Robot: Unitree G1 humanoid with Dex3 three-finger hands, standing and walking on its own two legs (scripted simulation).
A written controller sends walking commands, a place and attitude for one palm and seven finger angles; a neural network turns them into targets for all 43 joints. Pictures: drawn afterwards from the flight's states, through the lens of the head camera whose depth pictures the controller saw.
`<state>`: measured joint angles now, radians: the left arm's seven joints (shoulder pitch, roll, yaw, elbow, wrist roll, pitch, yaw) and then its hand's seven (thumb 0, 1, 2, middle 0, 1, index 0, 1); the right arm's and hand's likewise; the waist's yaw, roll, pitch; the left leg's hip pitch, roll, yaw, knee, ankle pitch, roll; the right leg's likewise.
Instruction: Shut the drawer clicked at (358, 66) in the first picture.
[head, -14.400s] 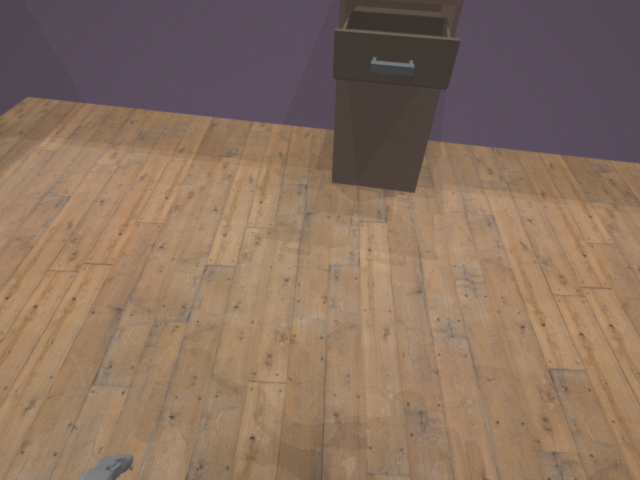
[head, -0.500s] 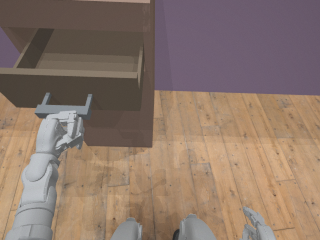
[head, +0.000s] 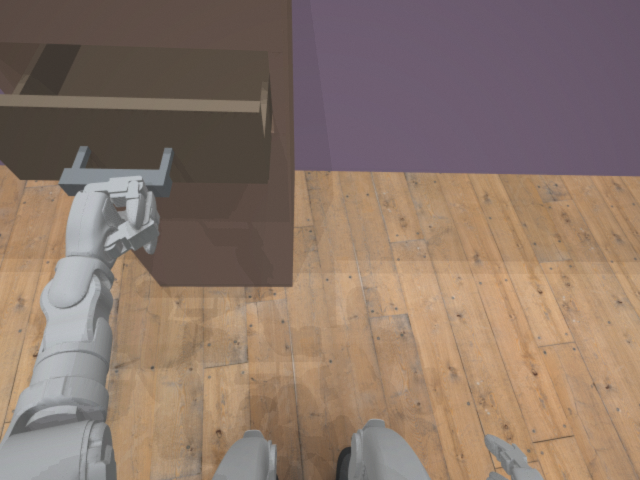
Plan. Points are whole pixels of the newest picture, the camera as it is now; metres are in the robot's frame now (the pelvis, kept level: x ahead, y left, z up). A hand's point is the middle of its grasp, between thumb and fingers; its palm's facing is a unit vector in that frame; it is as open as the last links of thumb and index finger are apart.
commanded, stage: push the drawer shut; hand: left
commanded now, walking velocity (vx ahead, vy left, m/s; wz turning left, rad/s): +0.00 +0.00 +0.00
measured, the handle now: (121, 168) +0.49 +0.26 +0.05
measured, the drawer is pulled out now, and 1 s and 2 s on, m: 0.11 0.00 0.00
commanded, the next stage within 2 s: pull the fist back off the drawer in 1.24 s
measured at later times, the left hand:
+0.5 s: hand (157, 183) +0.47 +0.21 +0.04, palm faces +0.00 -1.00 -0.03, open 3.2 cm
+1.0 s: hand (162, 151) +0.53 +0.22 +0.04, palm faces +0.00 -1.00 -0.04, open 3.1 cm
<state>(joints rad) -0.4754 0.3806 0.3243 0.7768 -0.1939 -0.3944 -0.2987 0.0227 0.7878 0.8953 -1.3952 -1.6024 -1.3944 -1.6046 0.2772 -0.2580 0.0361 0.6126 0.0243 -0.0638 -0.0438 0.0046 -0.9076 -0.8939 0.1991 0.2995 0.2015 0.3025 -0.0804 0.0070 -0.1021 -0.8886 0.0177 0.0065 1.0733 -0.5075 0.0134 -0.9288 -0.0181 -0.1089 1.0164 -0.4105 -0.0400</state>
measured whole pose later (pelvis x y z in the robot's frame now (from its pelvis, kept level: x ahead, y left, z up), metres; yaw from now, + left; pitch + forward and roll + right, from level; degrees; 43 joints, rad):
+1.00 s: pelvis +0.00 +0.01 -0.01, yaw -2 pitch +25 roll -4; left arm -0.94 0.60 0.45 1.20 -0.07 -0.41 -0.30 0.01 0.69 0.89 -1.39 -1.60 -1.39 -1.60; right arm 0.37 -0.27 0.07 0.62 -0.02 0.05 -0.01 0.00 -0.91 -0.89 0.20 0.30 0.20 0.30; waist -0.20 0.02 -0.09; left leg -1.06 0.04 0.00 1.14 -0.53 0.03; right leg -1.08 0.00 -0.11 1.03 -0.39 -0.02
